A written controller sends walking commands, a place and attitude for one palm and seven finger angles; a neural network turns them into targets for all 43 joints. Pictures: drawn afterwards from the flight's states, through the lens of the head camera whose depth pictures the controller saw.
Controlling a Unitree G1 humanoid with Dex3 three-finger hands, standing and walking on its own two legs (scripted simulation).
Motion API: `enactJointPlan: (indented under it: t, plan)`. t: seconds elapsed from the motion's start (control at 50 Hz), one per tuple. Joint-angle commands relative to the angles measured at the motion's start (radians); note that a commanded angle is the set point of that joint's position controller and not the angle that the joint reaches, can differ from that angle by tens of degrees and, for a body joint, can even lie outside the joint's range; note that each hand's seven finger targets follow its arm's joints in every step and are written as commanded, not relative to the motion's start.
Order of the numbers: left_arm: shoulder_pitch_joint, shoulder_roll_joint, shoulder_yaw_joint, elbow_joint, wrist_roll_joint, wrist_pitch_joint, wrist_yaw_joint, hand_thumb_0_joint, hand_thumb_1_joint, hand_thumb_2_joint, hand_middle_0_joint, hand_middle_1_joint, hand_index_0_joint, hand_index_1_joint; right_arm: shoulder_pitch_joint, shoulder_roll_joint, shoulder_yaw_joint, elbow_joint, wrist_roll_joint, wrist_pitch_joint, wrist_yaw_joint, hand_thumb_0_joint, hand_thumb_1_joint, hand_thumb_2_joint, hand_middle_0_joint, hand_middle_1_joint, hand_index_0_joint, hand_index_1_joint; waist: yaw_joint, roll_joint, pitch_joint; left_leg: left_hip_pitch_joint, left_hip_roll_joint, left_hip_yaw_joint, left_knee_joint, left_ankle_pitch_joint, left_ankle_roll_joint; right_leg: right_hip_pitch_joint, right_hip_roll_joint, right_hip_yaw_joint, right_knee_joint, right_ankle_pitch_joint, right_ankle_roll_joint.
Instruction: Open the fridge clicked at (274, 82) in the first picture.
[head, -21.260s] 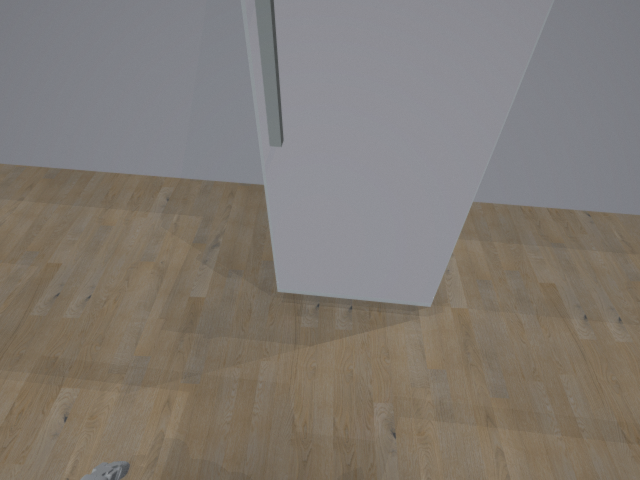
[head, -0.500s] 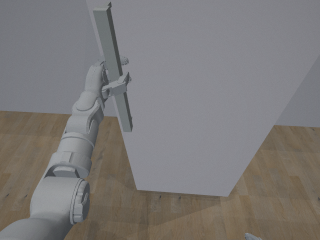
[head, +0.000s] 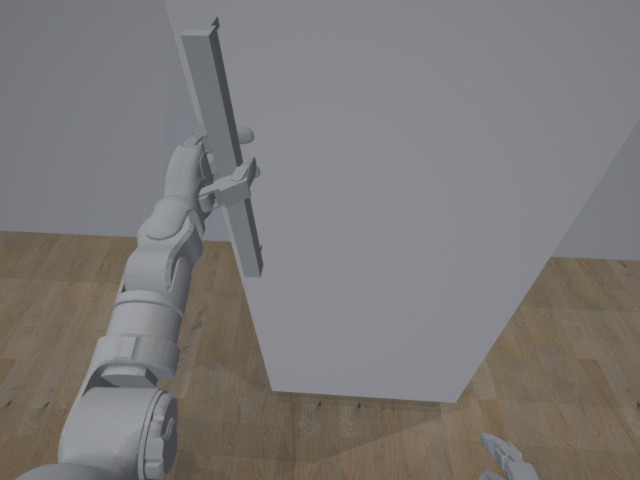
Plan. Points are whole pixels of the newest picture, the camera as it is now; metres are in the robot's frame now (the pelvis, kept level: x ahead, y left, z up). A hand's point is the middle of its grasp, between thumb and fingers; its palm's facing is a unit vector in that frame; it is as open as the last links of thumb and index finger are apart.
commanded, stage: pull the door a little, standing still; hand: left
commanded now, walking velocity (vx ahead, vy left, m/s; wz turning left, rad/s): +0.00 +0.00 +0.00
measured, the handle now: (237, 173) +0.47 +0.13 +0.16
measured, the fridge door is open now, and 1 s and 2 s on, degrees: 0 24 53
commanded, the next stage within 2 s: walk backward, drawing the door open in 0.22 s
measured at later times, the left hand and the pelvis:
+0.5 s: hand (236, 250) +0.32 +0.10 +0.17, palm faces -0.02 -0.99 -0.16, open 7.2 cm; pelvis +0.02 -0.01 +0.00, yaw +0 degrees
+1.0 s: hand (263, 337) +0.22 +0.06 +0.17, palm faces +0.10 -0.98 -0.19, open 7.5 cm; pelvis -0.08 -0.06 -0.01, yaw +5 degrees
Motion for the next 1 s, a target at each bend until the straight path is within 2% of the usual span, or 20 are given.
enactJointPlan:
  t: [0.0, 0.02, 0.08, 0.12, 0.22, 0.28, 0.3, 0.32, 0.34, 0.36, 0.38, 0.46, 0.58, 0.7, 0.74, 0.78, 0.84, 0.92, 0.94, 0.98]
  plan:
    - [-0.205, 0.152, 0.052, -0.35, -0.017, -0.054, -0.032, 0.0, 0.9, 0.9, -0.45, -1.4, -0.45, -1.4, -0.069, -0.112, -0.038, -0.167, 0.006, -0.027, 0.001, 0.0, -0.9, -0.9, 0.2, 0.3, 0.2, 0.3, 0.071, -0.069, -0.361, 0.049, 0.018, -0.039, 0.016, 0.679, -0.016, 0.312, -0.004, 0.011, 0.051, 0.592, -0.03]
    - [-0.144, 0.16, 0.061, -0.359, -0.018, -0.048, -0.033, 0.0, 0.9, 0.9, -0.45, -1.4, -0.45, -1.4, -0.079, -0.116, -0.039, -0.18, 0.005, -0.021, 0.0, 0.0, -0.9, -0.9, 0.2, 0.3, 0.2, 0.3, 0.083, -0.075, -0.36, 0.041, 0.017, -0.039, 0.015, 0.68, -0.017, 0.33, -0.005, 0.01, 0.053, 0.591, -0.032]
    - [-0.034, 0.141, 0.058, -0.474, -0.028, -0.022, -0.04, 0.0, 0.9, 0.9, -0.45, -1.4, -0.45, -1.4, -0.102, -0.11, -0.037, -0.202, 0.008, -0.015, 0.008, 0.0, -0.9, -0.9, 0.2, 0.3, 0.2, 0.3, 0.087, -0.09, -0.346, 0.035, 0.02, -0.032, 0.007, 0.673, -0.017, 0.339, -0.004, 0.008, 0.05, 0.611, -0.029]
    - [0.078, 0.15, 0.07, -0.556, -0.027, -0.001, -0.04, 0.0, 0.9, 0.9, -0.45, -1.4, -0.45, -1.4, -0.121, -0.112, -0.038, -0.226, 0.009, -0.008, 0.011, 0.0, -0.9, -0.9, 0.2, 0.3, 0.2, 0.3, 0.103, -0.069, -0.345, 0.031, 0.02, -0.033, 0.01, 0.691, -0.02, 0.353, -0.006, 0.008, 0.055, 0.61, -0.031]
    - [0.376, 0.137, 0.059, -0.829, -0.034, 0.064, -0.044, 0.0, 0.9, 0.9, -0.45, -1.4, -0.45, -1.4, -0.16, -0.104, -0.036, -0.269, 0.009, 0.001, 0.023, 0.0, -0.9, -0.9, 0.2, 0.3, 0.2, 0.3, 0.114, -0.069, -0.33, 0.014, 0.02, -0.038, 0.025, 0.71, -0.018, 0.357, -0.009, 0.006, 0.073, 0.642, -0.028]
    - [0.528, 0.12, 0.036, -1.007, -0.04, 0.105, -0.043, 0.0, 0.9, 0.9, -0.45, -1.4, -0.45, -1.4, -0.183, -0.091, -0.032, -0.28, 0.011, 0.001, 0.028, 0.0, -0.9, -0.9, 0.2, 0.3, 0.2, 0.3, 0.108, -0.064, -0.298, 0.013, 0.022, -0.043, 0.032, 0.686, -0.017, 0.318, -0.007, 0.003, 0.077, 0.615, -0.022]
    - [0.54, 0.142, 0.056, -1.033, -0.041, 0.118, -0.037, 0.0, 0.9, 0.9, -0.45, -1.4, -0.45, -1.4, -0.183, -0.094, -0.031, -0.276, 0.008, 0.0, 0.027, 0.0, -0.9, -0.9, 0.2, 0.3, 0.2, 0.3, 0.104, -0.081, -0.285, 0.007, 0.019, -0.045, 0.034, 0.662, -0.014, 0.311, -0.005, 0.004, 0.076, 0.619, -0.02]
    - [-0.011, 0.375, 0.097, -1.156, 0.069, -0.063, 0.068, 0.0, 0.9, 0.9, -0.45, -1.4, -0.45, -1.4, -0.157, -0.097, -0.016, -0.297, -0.015, -0.011, -0.012, 0.0, -0.9, -0.9, 0.2, 0.3, 0.2, 0.3, 0.0, -0.007, -0.102, -0.03, 0.03, -0.056, 0.074, 0.54, -0.001, 0.183, -0.06, 0.084, 0.003, 0.603, 0.003]
    - [0.158, 0.241, 0.05, -0.991, 0.06, -0.127, 0.101, 0.0, 0.9, 0.9, -0.45, -1.4, -0.45, -1.4, -0.163, -0.088, -0.03, -0.227, -0.026, -0.013, -0.02, 0.0, -0.9, -0.9, 0.2, 0.3, 0.2, 0.3, 0.004, -0.071, -0.167, -0.008, 0.04, -0.088, 0.098, 0.519, 0.009, 0.175, -0.069, 0.076, 0.02, 0.57, -0.013]
    - [0.356, 0.148, -0.027, -0.928, 0.065, -0.154, 0.107, 0.0, 0.9, 0.9, -0.45, -1.4, -0.45, -1.4, -0.15, -0.091, -0.036, -0.227, -0.034, -0.004, -0.026, 0.0, -0.9, -0.9, 0.2, 0.3, 0.2, 0.3, 0.014, -0.08, -0.184, 0.026, 0.05, -0.09, 0.099, 0.557, 0.008, 0.164, -0.074, 0.071, 0.034, 0.585, -0.017]
    - [0.396, 0.123, -0.067, -0.97, 0.071, -0.177, 0.108, 0.0, 0.9, 0.9, -0.45, -1.4, -0.45, -1.4, -0.148, -0.089, -0.036, -0.232, -0.04, 0.006, -0.026, 0.0, -0.9, -0.9, 0.2, 0.3, 0.2, 0.3, 0.013, -0.068, -0.212, 0.046, 0.057, -0.09, 0.1, 0.617, 0.006, 0.174, -0.077, 0.068, 0.05, 0.631, -0.015]
    - [0.425, 0.123, -0.102, -1.061, 0.096, -0.237, 0.127, 0.0, 0.9, 0.9, -0.45, -1.4, -0.45, -1.4, -0.165, -0.08, -0.043, -0.245, -0.045, 0.054, -0.03, 0.0, -0.9, -0.9, 0.2, 0.3, 0.2, 0.3, -0.001, -0.041, -0.258, 0.093, 0.074, -0.095, 0.108, 0.757, -0.004, 0.178, -0.08, 0.059, 0.078, 0.701, -0.004]
    - [0.491, 0.099, -0.132, -1.119, 0.112, -0.287, 0.139, 0.0, 0.9, 0.9, -0.45, -1.4, -0.45, -1.4, -0.185, -0.056, -0.041, -0.278, -0.052, 0.082, -0.025, 0.0, -0.9, -0.9, 0.2, 0.3, 0.2, 0.3, 0.0, -0.086, -0.246, 0.058, 0.08, -0.121, 0.075, 0.736, -0.009, 0.179, -0.066, 0.038, 0.085, 0.619, 0.008]
    - [0.503, 0.083, -0.149, -1.148, 0.125, -0.317, 0.149, 0.0, 0.9, 0.9, -0.45, -1.4, -0.45, -1.4, -0.174, -0.035, -0.041, -0.28, -0.057, 0.057, -0.012, 0.0, -0.9, -0.9, 0.2, 0.3, 0.2, 0.3, -0.011, -0.077, -0.248, 0.019, 0.066, -0.133, 0.065, 0.71, -0.013, 0.205, -0.055, 0.016, 0.065, 0.59, 0.012]
    - [0.505, 0.086, -0.144, -1.151, 0.123, -0.322, 0.153, 0.0, 0.9, 0.9, -0.45, -1.4, -0.45, -1.4, -0.172, -0.033, -0.042, -0.272, -0.054, 0.042, -0.011, 0.0, -0.9, -0.9, 0.2, 0.3, 0.2, 0.3, -0.011, -0.042, -0.24, -0.004, 0.072, -0.155, 0.039, 0.684, -0.013, 0.206, -0.046, 0.008, 0.065, 0.512, 0.01]
    - [0.471, 0.089, -0.145, -1.171, 0.127, -0.33, 0.154, 0.0, 0.9, 0.9, -0.45, -1.4, -0.45, -1.4, -0.164, -0.028, -0.045, -0.263, -0.053, 0.021, -0.009, 0.0, -0.9, -0.9, 0.2, 0.3, 0.2, 0.3, -0.018, -0.052, -0.247, -0.018, 0.074, -0.17, 0.031, 0.673, -0.011, 0.212, -0.036, 0.0, 0.067, 0.483, 0.015]
    - [0.47, 0.093, -0.139, -1.166, 0.124, -0.331, 0.156, 0.0, 0.9, 0.9, -0.45, -1.4, -0.45, -1.4, -0.177, -0.019, -0.045, -0.245, -0.051, -0.01, -0.012, 0.0, -0.9, -0.9, 0.2, 0.3, 0.2, 0.3, -0.015, -0.005, -0.203, -0.101, 0.116, -0.237, -0.033, 0.555, 0.012, 0.189, -0.022, 0.008, 0.089, 0.312, 0.026]
    - [0.44, 0.124, -0.104, -1.191, 0.13, -0.327, 0.158, 0.0, 0.9, 0.9, -0.45, -1.4, -0.45, -1.4, -0.194, -0.028, -0.059, -0.217, -0.053, -0.044, -0.021, 0.0, -0.9, -0.9, 0.2, 0.3, 0.2, 0.3, -0.008, 0.044, -0.152, -0.314, 0.175, -0.323, -0.118, 0.276, 0.058, 0.238, -0.024, 0.046, 0.148, 0.072, 0.024]
    - [0.436, 0.107, -0.112, -1.197, 0.13, -0.328, 0.154, 0.0, 0.9, 0.9, -0.45, -1.4, -0.45, -1.4, -0.203, -0.023, -0.061, -0.214, -0.052, -0.052, -0.022, 0.0, -0.9, -0.9, 0.2, 0.3, 0.2, 0.3, -0.006, 0.062, -0.133, -0.375, 0.198, -0.346, -0.136, 0.202, 0.073, 0.253, -0.024, 0.057, 0.168, 0.015, 0.021]
    - [0.429, 0.114, -0.094, -1.209, 0.136, -0.329, 0.154, 0.0, 0.9, 0.9, -0.45, -1.4, -0.45, -1.4, -0.216, -0.021, -0.069, -0.199, -0.052, -0.069, -0.023, 0.0, -0.9, -0.9, 0.2, 0.3, 0.2, 0.3, 0.004, 0.056, -0.132, -0.436, 0.205, -0.364, -0.127, 0.117, 0.084, 0.294, -0.033, 0.089, 0.156, -0.022, 0.017]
